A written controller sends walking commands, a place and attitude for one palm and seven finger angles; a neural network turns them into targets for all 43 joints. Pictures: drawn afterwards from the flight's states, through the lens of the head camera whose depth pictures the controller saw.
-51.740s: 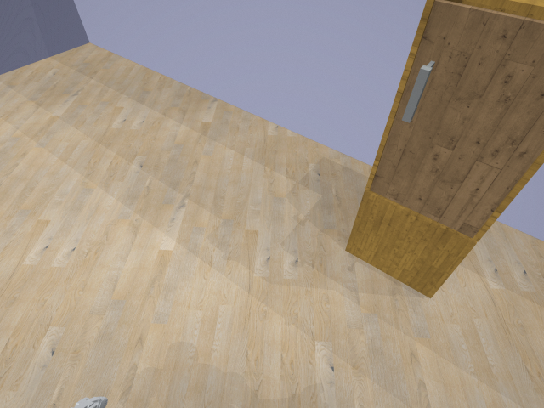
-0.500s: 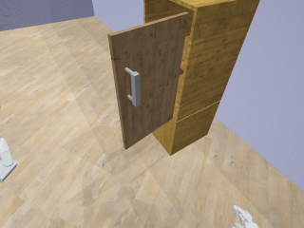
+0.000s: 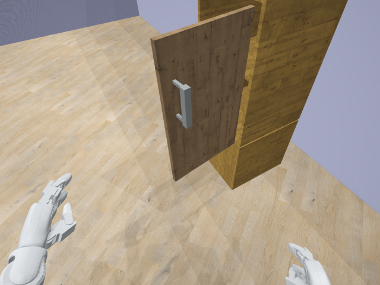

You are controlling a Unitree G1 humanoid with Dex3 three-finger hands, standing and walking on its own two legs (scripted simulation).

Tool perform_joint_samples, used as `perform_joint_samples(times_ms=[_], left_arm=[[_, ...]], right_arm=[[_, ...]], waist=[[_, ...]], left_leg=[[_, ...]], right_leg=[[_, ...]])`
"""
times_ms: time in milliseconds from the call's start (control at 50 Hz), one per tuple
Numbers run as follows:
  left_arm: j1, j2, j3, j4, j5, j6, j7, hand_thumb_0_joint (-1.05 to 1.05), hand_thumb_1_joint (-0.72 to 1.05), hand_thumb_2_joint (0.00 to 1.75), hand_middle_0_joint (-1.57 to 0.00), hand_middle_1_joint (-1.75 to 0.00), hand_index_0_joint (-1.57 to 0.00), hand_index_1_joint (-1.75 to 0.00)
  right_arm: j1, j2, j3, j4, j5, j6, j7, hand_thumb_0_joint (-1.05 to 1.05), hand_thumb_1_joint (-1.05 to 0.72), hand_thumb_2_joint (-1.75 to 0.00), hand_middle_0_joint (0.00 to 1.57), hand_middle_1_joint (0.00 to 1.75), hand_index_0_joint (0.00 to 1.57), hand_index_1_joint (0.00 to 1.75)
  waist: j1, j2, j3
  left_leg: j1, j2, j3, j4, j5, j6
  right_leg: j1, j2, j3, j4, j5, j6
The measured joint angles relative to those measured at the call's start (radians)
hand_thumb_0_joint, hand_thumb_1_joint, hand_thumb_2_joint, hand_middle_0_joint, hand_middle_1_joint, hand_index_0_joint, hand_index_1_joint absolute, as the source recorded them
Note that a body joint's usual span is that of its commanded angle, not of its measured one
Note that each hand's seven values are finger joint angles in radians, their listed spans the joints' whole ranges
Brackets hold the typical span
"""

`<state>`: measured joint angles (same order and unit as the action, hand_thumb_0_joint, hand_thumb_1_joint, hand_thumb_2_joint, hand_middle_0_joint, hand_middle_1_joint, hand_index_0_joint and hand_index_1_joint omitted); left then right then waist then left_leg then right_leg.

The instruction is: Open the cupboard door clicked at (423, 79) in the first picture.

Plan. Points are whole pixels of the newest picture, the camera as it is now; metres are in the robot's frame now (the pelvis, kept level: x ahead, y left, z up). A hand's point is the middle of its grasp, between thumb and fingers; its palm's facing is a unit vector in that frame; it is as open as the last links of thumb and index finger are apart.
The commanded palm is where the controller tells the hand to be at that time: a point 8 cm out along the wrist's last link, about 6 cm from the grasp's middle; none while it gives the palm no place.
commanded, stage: let the arm hang, fingers relaxed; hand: left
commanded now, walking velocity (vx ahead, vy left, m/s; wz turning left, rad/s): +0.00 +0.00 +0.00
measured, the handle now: (182, 104) +0.58 +0.07 +0.06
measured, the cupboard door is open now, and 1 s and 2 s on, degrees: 98 98 98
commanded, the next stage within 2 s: look to check the result in 1.00 s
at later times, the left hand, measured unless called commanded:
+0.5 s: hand out of the picture -0.08 +0.19 -0.16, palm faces +0.03 -0.97 -0.24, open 7.3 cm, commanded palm none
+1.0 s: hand out of the picture +0.01 +0.18 -0.16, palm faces +0.02 -0.98 -0.21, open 7.3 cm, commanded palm none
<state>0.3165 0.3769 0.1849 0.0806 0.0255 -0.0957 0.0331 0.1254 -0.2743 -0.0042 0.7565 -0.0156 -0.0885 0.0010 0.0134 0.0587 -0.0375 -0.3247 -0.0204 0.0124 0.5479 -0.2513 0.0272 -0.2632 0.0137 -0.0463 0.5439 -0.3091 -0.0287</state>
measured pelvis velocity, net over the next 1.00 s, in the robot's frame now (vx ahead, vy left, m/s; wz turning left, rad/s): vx -0.01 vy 0.00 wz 0.00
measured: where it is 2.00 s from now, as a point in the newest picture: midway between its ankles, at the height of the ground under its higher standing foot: outside the picture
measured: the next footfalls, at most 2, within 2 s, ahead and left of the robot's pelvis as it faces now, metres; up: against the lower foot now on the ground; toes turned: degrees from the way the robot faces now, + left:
none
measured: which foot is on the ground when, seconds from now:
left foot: down 0.00-1.00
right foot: down 0.00-1.00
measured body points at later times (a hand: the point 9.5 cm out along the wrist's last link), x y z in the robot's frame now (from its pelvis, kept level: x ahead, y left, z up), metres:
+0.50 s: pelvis -0.02 +0.00 +0.01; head +0.01 +0.00 +0.46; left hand -0.08 +0.25 -0.14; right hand -0.04 -0.23 -0.15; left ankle +0.02 +0.10 -0.73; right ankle -0.02 -0.10 -0.73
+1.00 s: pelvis -0.01 +0.00 +0.01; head +0.00 -0.01 +0.46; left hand +0.01 +0.23 -0.14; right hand -0.01 -0.23 -0.15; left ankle +0.02 +0.10 -0.73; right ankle -0.02 -0.10 -0.73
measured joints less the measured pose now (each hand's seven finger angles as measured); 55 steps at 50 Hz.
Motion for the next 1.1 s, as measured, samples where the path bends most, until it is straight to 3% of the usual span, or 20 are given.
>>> perform_joint_samples(times_ms=[80,180,320,480,680,800,1100], left_arm=[[-0.089,-0.083,-0.121,0.453,0.009,0.109,-0.033,0.00,0.91,0.90,-0.20,-0.30,-0.20,-0.30],[-0.073,-0.184,-0.204,0.793,-0.002,0.144,-0.039,0.01,0.91,0.90,-0.20,-0.30,-0.20,-0.30],[-0.012,-0.180,-0.186,1.008,-0.016,0.123,-0.025,0.00,0.98,0.90,-0.21,-0.30,-0.21,-0.30],[0.028,-0.176,-0.180,1.092,-0.020,0.116,-0.017,0.00,0.93,0.90,-0.20,-0.30,-0.20,-0.30],[-0.028,-0.205,-0.179,1.069,-0.018,0.100,-0.006,0.00,0.92,0.90,-0.20,-0.30,-0.20,-0.30],[-0.069,-0.233,-0.182,1.045,-0.017,0.091,-0.005,0.00,0.91,0.90,-0.20,-0.30,-0.20,-0.30],[-0.078,-0.205,-0.178,1.056,-0.020,0.086,-0.010,0.00,0.92,0.90,-0.20,-0.30,-0.20,-0.30]], right_arm=[[-0.016,-0.010,0.005,0.091,-0.014,0.057,0.008,0.01,-0.90,-0.90,0.20,0.30,0.20,0.30],[0.027,0.015,0.016,0.185,-0.019,0.096,0.001,0.01,-0.91,-0.90,0.20,0.30,0.20,0.30],[0.125,0.059,0.016,0.327,-0.013,0.123,-0.017,0.01,-0.91,-0.90,0.20,0.30,0.20,0.30],[0.171,0.099,0.009,0.380,-0.009,0.124,-0.024,0.01,-0.91,-0.90,0.20,0.30,0.20,0.30],[0.148,0.132,0.009,0.380,-0.011,0.107,-0.024,0.01,-0.91,-0.90,0.20,0.30,0.20,0.30],[0.135,0.123,0.006,0.381,-0.013,0.102,-0.027,0.01,-0.92,-0.90,0.20,0.30,0.20,0.30],[0.118,0.098,0.002,0.388,-0.011,0.096,-0.027,0.01,-0.91,-0.90,0.20,0.30,0.20,0.30]], waist=[[-0.020,-0.011,0.018],[-0.037,-0.072,0.078],[-0.012,-0.082,0.116],[-0.012,-0.042,0.111],[-0.020,-0.029,0.076],[-0.024,-0.034,0.061],[-0.027,-0.045,0.082]], left_leg=[[0.001,-0.012,0.001,0.010,0.003,0.005],[0.044,-0.006,0.000,-0.039,0.033,-0.002],[0.069,0.006,-0.022,-0.101,0.074,-0.008],[0.083,-0.001,-0.017,-0.125,0.088,-0.001],[0.099,-0.010,-0.003,-0.137,0.090,0.004],[0.109,-0.012,0.001,-0.147,0.090,0.003],[0.132,0.001,-0.004,-0.162,0.082,-0.010]], right_leg=[[-0.009,-0.012,0.000,0.033,-0.012,0.003],[0.033,-0.006,0.000,-0.015,0.018,-0.001],[0.084,0.010,-0.020,-0.121,0.079,-0.007],[0.093,0.003,-0.015,-0.137,0.090,-0.001],[0.089,-0.008,-0.001,-0.115,0.077,0.005],[0.093,-0.011,0.002,-0.113,0.072,0.005],[0.123,0.004,0.000,-0.145,0.073,-0.008]])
